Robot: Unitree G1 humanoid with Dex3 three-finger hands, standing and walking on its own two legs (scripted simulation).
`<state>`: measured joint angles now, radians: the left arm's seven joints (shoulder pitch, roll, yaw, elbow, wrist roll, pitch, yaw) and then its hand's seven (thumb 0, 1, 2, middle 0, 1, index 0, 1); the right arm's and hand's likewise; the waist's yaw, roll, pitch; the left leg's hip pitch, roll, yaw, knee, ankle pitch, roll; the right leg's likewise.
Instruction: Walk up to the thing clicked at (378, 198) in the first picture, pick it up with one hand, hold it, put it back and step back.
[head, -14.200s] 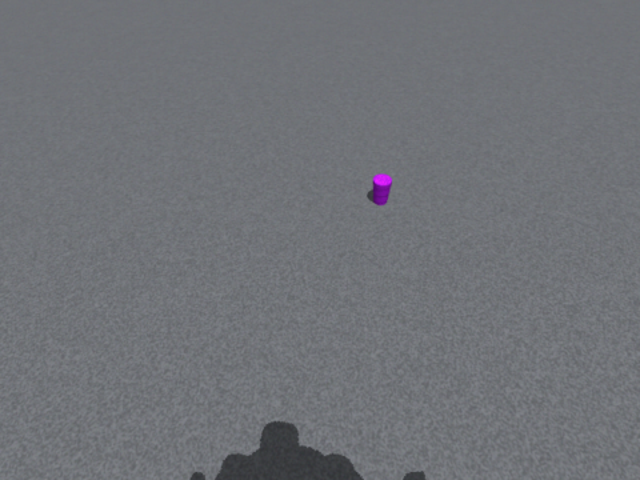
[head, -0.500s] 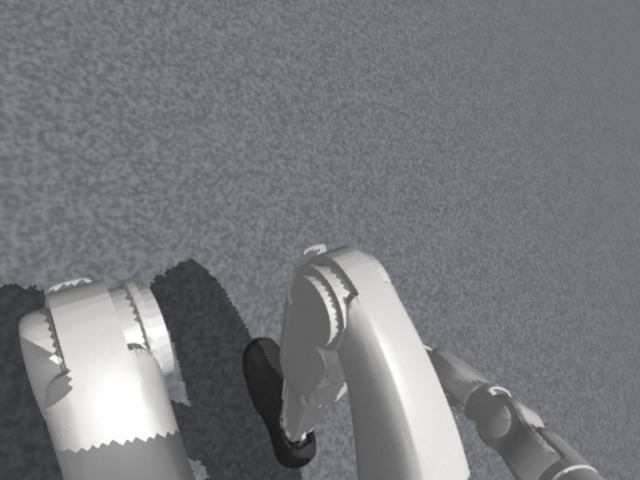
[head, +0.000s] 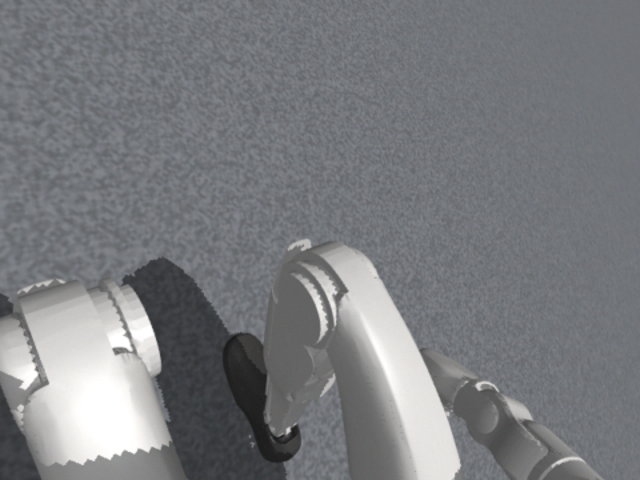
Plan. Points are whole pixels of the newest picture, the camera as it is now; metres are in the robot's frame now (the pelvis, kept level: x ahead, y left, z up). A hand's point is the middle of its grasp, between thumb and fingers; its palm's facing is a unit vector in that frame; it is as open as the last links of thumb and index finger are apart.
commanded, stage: close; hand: left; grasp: from the side
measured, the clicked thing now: out of the picture +0.44 +0.34 -0.22
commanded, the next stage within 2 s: settle in 0.50 s
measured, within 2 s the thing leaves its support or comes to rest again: leaves its support in 0.94 s
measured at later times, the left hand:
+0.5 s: hand out of the picture +0.42 +0.34 -0.17, palm faces +0.49 -0.87 +0.01, open 10.9 cm
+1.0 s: hand out of the picture +0.43 +0.34 -0.16, palm faces +0.47 -0.88 +0.01, open 11.0 cm
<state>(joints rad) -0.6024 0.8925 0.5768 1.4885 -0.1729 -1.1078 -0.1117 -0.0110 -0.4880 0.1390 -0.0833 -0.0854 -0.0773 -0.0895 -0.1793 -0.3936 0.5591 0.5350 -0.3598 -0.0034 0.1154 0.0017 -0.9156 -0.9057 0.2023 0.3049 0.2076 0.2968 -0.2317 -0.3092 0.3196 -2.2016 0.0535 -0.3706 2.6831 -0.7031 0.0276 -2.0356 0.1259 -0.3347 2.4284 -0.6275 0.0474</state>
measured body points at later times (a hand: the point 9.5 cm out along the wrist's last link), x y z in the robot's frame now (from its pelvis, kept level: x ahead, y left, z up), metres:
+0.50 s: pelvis +0.00 +0.00 +0.00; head +0.22 +0.20 +0.33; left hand +0.39 +0.38 -0.17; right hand +0.17 -0.24 -0.02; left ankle +0.09 +0.12 -0.24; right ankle +0.14 -0.11 -0.24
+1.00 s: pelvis +0.00 +0.00 +0.01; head +0.22 +0.20 +0.34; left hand +0.40 +0.38 -0.15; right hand +0.18 -0.24 -0.02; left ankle +0.09 +0.12 -0.24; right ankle +0.14 -0.11 -0.24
